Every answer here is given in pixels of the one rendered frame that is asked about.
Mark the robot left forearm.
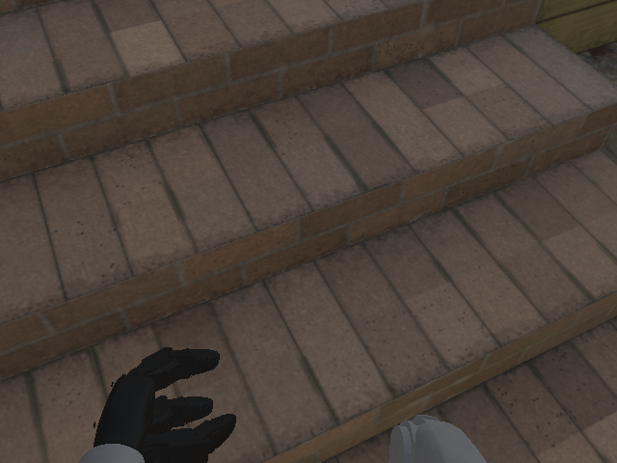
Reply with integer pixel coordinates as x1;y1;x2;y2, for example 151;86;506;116
78;444;145;463

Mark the robot right shin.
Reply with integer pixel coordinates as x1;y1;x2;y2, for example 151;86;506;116
412;415;438;423

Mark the robot left hand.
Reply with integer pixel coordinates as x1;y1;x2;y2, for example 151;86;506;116
94;347;236;463

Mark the right robot thigh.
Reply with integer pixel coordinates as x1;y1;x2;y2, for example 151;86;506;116
389;419;487;463

